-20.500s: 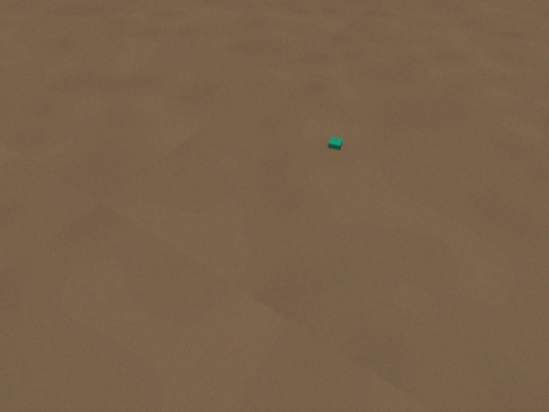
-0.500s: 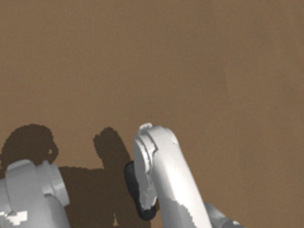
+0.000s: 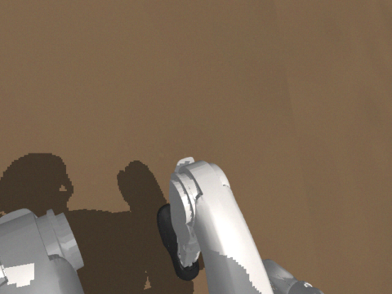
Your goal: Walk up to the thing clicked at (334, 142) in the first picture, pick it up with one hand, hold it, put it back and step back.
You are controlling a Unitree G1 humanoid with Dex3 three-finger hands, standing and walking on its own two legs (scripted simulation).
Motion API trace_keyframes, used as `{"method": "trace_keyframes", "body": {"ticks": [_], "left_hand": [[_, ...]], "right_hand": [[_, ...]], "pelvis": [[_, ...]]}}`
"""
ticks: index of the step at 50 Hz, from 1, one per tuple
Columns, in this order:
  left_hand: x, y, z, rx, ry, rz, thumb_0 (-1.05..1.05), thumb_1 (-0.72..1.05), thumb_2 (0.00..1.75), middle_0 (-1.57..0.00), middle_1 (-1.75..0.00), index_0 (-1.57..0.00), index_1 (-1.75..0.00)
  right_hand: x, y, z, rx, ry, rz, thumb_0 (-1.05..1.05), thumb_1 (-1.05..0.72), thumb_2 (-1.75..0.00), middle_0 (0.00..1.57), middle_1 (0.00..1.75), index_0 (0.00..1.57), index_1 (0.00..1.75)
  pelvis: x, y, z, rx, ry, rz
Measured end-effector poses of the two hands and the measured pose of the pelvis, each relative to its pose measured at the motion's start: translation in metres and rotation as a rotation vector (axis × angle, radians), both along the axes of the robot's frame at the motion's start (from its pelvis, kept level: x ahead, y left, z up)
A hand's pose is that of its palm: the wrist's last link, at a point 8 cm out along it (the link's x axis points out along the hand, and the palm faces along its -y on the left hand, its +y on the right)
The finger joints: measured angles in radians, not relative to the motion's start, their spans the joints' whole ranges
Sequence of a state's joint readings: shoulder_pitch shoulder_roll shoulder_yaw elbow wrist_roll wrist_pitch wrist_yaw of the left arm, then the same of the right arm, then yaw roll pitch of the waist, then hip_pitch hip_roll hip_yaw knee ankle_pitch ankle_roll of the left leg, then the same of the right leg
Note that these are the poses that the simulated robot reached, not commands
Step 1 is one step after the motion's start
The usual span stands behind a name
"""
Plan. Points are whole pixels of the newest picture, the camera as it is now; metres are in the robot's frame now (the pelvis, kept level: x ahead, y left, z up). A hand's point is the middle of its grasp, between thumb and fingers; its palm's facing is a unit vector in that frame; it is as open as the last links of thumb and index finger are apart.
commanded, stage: close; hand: left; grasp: from above
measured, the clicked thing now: out of the picture +0.43 +0.35 -0.27
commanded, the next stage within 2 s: settle in 1.30 s
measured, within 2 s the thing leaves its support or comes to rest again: leaves its support in 1.66 s
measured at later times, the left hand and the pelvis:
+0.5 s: hand out of the picture +0.42 +0.34 -0.24, palm faces -0.46 -0.15 -0.88, open 10.5 cm; pelvis +0.00 +0.00 +0.00, yaw +0 degrees
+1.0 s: hand out of the picture +0.42 +0.34 -0.24, palm faces -0.45 -0.15 -0.88, open 10.0 cm; pelvis +0.00 +0.00 +0.00, yaw +0 degrees
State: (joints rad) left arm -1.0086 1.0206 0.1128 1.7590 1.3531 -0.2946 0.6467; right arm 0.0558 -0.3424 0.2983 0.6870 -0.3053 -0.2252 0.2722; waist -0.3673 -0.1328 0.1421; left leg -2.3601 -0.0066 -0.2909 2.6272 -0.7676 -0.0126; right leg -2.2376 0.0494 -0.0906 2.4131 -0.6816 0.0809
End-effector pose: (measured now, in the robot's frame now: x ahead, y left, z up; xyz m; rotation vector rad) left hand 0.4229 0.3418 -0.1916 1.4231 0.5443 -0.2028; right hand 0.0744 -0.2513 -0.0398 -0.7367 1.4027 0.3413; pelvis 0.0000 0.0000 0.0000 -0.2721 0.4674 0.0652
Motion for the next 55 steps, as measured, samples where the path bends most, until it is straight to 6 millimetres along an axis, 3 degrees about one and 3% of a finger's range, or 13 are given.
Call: {"method": "trace_keyframes", "body": {"ticks": [10, 28, 45, 55], "left_hand": [[0.003, 0.001, 0.003, 0.001, 0.011, -0.003, 0.0, -0.13, 0.68, -0.37, -0.77, -0.39, -0.74], [0.0, 0.001, 0.006, -0.005, 0.003, -0.032, 0.0, 0.08, 0.51, -0.52, -0.59, -0.56, -0.58], [0.002, 0.002, 0.009, 0.005, -0.008, -0.026, -0.01, 0.13, 0.27, -0.67, -0.43, -0.69, -0.39], [0.005, 0.003, 0.011, -0.001, 0.0, 0.009, 0.0, 0.14, 0.19, -0.73, -0.33, -0.75, -0.3]], "right_hand": [[0.005, 0.003, -0.005, 0.013, -0.011, -0.003, 0.0, -0.91, -0.9, 0.2, 0.3, 0.2, 0.3], [-0.009, 0.003, 0.001, -0.025, 0.005, -0.023, 0.0, -0.91, -0.9, 0.2, 0.3, 0.2, 0.3], [0.004, 0.004, -0.002, 0.002, -0.022, 0.015, 0.0, -0.91, -0.9, 0.2, 0.3, 0.2, 0.3], [0.001, -0.001, 0.0, -0.009, -0.019, -0.009, 0.0, -0.91, -0.9, 0.2, 0.3, 0.2, 0.3]], "pelvis": [[0.0, -0.002, 0.001, 0.0, 0.0, 0.001], [-0.004, 0.001, 0.002, -0.007, -0.004, -0.002], [-0.003, 0.0, 0.002, -0.001, -0.002, 0.001], [-0.003, -0.002, 0.003, 0.004, 0.008, 0.001]]}}
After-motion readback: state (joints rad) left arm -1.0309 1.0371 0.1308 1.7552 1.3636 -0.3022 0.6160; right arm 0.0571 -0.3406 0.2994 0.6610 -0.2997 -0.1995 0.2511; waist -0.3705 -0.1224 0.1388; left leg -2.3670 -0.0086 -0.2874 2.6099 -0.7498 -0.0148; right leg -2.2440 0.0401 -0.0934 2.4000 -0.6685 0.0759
